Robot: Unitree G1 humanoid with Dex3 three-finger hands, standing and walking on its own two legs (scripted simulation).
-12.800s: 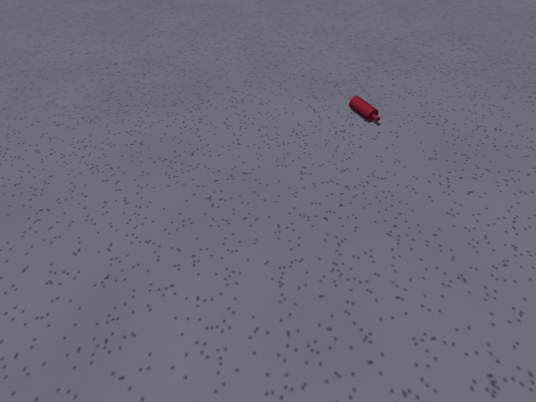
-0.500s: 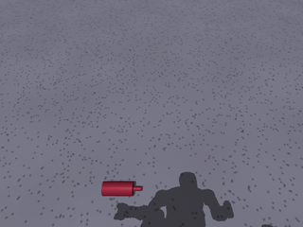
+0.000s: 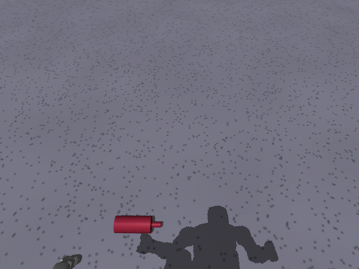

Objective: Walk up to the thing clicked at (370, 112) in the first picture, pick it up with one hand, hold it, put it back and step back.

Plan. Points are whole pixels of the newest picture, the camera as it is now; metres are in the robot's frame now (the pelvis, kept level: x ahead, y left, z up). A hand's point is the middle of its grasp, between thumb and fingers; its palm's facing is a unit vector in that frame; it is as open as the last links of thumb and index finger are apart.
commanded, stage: walk up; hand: left
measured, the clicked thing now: (138, 224) +0.43 +0.24 -0.73
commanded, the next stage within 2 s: none
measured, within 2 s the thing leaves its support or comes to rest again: neither
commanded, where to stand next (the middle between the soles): +0.04 -0.02 m, yaw +0 degrees
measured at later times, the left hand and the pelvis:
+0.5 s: hand out of the picture +0.06 +0.25 -0.15, palm faces +0.01 -0.95 -0.31, open 7.4 cm; pelvis -0.01 +0.00 +0.01, yaw +0 degrees
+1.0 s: hand out of the picture +0.08 +0.25 -0.14, palm faces +0.00 -0.95 -0.33, open 7.4 cm; pelvis -0.01 +0.00 +0.01, yaw +0 degrees
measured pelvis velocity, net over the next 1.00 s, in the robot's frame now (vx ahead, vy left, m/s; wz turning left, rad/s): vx -0.01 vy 0.00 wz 0.00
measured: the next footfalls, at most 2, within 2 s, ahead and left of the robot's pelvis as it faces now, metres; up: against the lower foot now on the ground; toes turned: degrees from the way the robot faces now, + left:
right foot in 1.46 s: -0.02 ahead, -0.21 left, +0.00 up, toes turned +0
left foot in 1.94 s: +0.06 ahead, +0.15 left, +0.00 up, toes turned +2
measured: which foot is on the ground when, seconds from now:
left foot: down 0.00-1.00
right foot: down 0.00-1.00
